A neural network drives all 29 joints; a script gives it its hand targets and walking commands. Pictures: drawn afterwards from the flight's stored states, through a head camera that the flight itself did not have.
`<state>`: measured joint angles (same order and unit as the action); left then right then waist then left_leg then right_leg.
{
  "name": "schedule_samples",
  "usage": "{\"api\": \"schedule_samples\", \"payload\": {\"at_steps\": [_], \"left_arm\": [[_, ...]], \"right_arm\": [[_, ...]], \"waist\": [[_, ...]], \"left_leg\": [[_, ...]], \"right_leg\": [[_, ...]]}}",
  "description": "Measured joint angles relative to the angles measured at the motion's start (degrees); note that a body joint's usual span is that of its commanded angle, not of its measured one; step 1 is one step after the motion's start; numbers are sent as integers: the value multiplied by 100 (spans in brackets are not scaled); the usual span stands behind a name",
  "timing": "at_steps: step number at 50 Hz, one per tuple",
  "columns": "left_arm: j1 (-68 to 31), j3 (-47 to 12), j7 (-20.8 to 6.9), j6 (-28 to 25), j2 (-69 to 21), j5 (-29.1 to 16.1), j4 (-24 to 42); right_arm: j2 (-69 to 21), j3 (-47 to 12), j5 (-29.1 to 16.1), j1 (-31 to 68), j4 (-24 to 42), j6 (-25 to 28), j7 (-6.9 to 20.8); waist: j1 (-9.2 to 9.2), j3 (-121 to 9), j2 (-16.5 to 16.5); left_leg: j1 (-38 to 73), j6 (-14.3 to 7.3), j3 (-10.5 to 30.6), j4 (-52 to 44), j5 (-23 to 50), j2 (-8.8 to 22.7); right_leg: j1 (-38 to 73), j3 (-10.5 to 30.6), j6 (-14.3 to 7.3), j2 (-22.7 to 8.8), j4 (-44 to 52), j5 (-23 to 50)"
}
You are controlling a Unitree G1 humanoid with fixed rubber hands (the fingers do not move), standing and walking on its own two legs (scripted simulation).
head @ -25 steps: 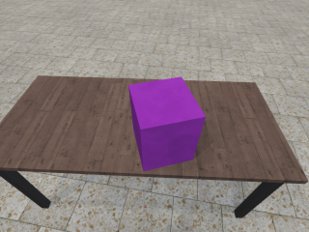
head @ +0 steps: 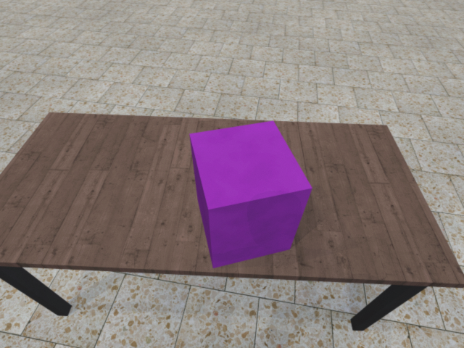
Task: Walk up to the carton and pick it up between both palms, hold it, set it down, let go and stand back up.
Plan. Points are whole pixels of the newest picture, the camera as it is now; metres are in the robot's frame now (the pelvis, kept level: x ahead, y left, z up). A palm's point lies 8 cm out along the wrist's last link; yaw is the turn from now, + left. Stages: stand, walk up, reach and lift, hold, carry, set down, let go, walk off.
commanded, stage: stand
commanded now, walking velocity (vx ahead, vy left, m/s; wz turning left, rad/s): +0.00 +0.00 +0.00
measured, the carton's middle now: (242, 195) +0.46 +0.00 -0.06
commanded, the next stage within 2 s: none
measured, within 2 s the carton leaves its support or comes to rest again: neither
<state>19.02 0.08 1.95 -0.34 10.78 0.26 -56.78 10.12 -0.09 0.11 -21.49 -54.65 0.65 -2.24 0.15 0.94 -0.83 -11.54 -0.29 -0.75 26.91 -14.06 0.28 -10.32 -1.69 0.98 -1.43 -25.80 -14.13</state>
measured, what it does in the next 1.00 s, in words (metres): stands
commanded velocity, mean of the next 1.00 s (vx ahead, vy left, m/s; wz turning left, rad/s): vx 0.00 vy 0.00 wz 0.00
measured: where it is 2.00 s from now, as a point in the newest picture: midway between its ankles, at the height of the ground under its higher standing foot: outside the picture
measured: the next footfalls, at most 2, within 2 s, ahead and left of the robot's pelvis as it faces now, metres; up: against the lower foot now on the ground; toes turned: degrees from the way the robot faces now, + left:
none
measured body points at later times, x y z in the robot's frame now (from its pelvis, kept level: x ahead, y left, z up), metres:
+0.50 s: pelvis +0.02 +0.01 +0.00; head +0.02 +0.01 +0.45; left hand +0.03 +0.24 -0.16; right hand +0.03 -0.23 -0.15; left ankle +0.01 +0.11 -0.74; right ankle +0.00 -0.13 -0.74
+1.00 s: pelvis +0.01 +0.01 +0.00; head +0.01 +0.01 +0.45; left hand +0.00 +0.24 -0.16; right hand +0.00 -0.22 -0.15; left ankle +0.01 +0.11 -0.74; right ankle +0.00 -0.13 -0.74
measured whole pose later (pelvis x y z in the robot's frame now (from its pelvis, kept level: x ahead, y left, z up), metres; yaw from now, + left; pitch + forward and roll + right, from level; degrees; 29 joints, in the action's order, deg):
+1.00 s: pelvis +0.01 +0.01 +0.00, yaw +0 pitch -2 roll +0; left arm 18.1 -1.1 2.6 -0.2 9.9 0.2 -61.8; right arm 9.6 -0.5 -0.1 -19.8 -59.7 0.8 -2.7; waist 0.1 1.8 -0.6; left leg -9.0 -1.0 -1.2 23.9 -13.2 -0.7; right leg -8.1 -1.3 1.8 -2.3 -23.3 -13.5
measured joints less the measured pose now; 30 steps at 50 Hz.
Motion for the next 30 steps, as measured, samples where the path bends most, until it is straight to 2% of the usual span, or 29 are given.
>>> {"api": "schedule_samples", "payload": {"at_steps": [30], "left_arm": [[-189,-105,76,33,-49,-37,-337]], "right_arm": [[10,-63,-34,258,-290,12,-33]], "waist": [[-15,31,41]], "left_leg": [[256,-52,-67,-203,-40,-63]], "right_leg": [[230,62,71,-61,186,-29]]}}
